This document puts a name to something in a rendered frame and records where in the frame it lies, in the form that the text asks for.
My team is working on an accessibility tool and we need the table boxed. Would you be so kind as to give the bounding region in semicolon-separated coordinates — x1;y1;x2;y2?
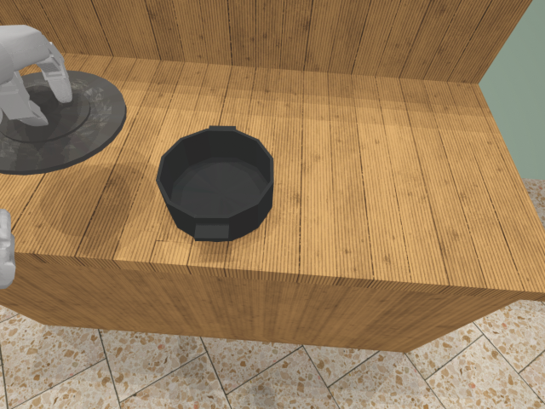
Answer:
0;0;545;353

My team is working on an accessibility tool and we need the knob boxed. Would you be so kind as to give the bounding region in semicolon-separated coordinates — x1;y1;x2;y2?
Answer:
26;85;59;116

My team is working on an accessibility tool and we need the lid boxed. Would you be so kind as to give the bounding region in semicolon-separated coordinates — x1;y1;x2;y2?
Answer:
0;70;127;176

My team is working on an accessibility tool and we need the robot left hand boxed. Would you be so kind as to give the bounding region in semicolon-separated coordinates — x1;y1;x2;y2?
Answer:
0;25;72;126

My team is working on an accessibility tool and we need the pot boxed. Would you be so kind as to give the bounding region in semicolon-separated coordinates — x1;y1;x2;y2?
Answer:
156;125;274;242

